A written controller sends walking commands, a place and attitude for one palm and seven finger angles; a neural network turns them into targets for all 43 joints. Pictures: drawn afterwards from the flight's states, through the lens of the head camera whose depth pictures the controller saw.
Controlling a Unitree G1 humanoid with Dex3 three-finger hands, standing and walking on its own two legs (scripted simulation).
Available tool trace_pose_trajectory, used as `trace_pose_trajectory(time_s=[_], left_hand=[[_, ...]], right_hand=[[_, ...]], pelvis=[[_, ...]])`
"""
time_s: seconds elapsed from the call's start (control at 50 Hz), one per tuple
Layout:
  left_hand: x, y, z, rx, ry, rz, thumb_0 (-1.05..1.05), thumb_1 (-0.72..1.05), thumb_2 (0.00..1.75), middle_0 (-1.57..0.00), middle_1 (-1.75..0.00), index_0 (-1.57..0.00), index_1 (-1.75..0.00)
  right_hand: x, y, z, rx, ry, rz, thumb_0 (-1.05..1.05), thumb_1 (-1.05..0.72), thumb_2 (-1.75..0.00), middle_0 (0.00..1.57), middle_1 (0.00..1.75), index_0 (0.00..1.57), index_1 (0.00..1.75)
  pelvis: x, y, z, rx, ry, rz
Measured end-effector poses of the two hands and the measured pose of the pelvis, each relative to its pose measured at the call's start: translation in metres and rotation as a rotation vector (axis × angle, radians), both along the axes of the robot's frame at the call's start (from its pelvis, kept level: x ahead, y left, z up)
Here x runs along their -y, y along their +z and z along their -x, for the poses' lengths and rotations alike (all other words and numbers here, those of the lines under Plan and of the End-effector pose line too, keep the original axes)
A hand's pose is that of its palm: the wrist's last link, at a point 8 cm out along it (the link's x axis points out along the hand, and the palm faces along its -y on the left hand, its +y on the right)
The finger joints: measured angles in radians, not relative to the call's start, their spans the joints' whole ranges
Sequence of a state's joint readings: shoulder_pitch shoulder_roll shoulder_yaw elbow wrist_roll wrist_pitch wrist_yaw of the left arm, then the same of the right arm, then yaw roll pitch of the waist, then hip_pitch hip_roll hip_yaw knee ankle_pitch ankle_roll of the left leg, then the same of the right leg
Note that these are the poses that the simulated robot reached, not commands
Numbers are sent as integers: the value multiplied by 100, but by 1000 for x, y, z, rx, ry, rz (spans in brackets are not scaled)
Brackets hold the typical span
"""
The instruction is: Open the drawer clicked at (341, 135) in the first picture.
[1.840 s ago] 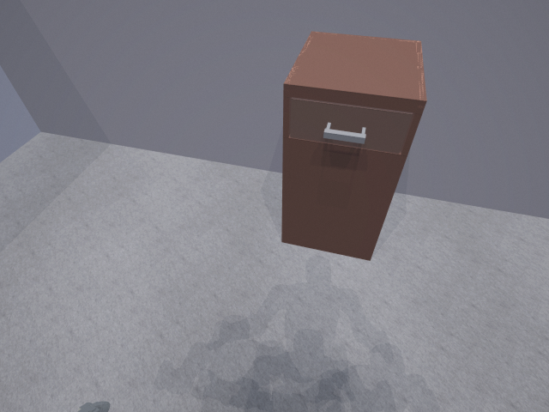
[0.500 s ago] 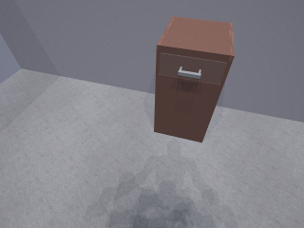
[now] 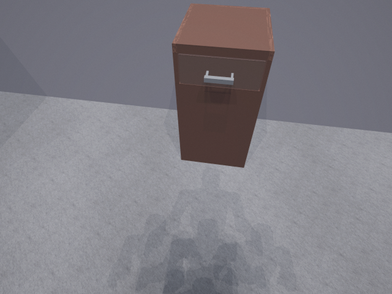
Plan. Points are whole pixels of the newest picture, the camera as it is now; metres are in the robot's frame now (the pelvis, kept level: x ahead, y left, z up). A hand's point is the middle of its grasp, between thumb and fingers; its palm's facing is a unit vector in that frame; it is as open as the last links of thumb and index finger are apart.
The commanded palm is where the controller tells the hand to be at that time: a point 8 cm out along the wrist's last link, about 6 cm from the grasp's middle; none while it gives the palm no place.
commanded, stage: walk to a spot facing it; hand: left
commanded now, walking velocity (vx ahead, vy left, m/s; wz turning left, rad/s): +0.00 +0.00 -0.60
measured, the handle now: (219, 77) +0.94 -0.03 -0.10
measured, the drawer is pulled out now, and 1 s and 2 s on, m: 0.00 0.00 0.00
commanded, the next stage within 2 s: turn to face it in 1.34 s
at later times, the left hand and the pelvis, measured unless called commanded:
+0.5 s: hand out of the picture +0.06 +0.21 -0.16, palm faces -0.17 -0.95 -0.26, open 7.4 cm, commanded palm none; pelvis -0.04 +0.01 +0.01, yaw -15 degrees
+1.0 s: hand out of the picture +0.14 +0.11 -0.16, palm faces -0.53 -0.81 -0.23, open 7.4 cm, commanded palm none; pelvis -0.04 -0.01 +0.00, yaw -35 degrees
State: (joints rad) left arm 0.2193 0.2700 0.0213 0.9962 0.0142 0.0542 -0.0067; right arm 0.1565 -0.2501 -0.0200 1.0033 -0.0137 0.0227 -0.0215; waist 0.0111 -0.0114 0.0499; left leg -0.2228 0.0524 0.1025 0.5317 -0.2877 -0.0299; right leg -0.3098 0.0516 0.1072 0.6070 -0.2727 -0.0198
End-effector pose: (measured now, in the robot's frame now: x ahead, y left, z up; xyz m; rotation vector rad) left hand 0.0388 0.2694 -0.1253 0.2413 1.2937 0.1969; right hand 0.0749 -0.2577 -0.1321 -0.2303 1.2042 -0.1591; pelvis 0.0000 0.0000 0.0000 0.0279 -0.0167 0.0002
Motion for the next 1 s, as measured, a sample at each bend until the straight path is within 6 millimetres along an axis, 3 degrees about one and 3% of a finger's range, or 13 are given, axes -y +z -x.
trace_pose_trajectory(time_s=[0.12,0.28,0.38,0.48,0.58,0.68,0.76,0.9,0.94,1.0], left_hand=[[30,-7,-6,33,-34,12,0,91,90,-20,-30,-20,-30],[50,6,3,6,-72,36,0,91,90,-21,-30,-20,-30],[41,9,-3,2,-125,36,0,91,90,-21,-30,-20,-30],[20,5,-18,19,-183,30,0,91,90,-21,-30,-20,-30],[2,1,-45,49,-248,37,1,91,90,-20,-30,-20,-30],[2,8,-69,76,-326,41,1,91,90,-20,-30,-20,-29],[21,8,-86,58,-423,40,1,91,90,-20,-30,-20,-29],[89,-3,-120,130,-589,61,1,91,90,-20,-30,-20,-29],[102,-1,-121,146,-598,76,0,91,90,-20,-30,-20,-29],[114,1,-120,117,-624,91,0,91,90,-20,-30,-20,-30]], right_hand=[[10,-25,26,-31,-64,-45,1,-90,-90,20,30,20,30],[19,-4,38,1,-127,-42,1,-91,-90,20,30,20,30],[19,8,43,61,-181,-19,1,-91,-90,20,30,20,30],[11,19,56,110,-232,17,1,-91,-90,20,30,20,30],[-4,27,97,103,-296,60,1,-90,-90,20,30,20,30],[-14,28,138,46,-370,59,1,-90,-90,20,30,20,30],[-18,21,169,37,-454,37,1,-90,-90,20,30,20,30],[-13,-15,239,-64,-599,-16,1,-90,-90,20,30,21,30],[-11,-13,248,-106,-617,-22,1,-90,-90,20,30,20,30],[-6,-1,246,-97,-645,-14,1,-91,-90,20,30,20,30]], pelvis=[[16,-14,7,16,-42,2],[18,4,21,-19,-122,-15],[10,8,27,-37,-191,-21],[-7,7,36,-50,-255,-10],[-22,6,43,-43,-307,13],[-24,10,44,-29,-388,36],[-20,8,47,-20,-464,46],[6,-15,52,-28,-561,54],[9,-11,48,-27,-574,60],[13,-2,39,-26,-603,45]])
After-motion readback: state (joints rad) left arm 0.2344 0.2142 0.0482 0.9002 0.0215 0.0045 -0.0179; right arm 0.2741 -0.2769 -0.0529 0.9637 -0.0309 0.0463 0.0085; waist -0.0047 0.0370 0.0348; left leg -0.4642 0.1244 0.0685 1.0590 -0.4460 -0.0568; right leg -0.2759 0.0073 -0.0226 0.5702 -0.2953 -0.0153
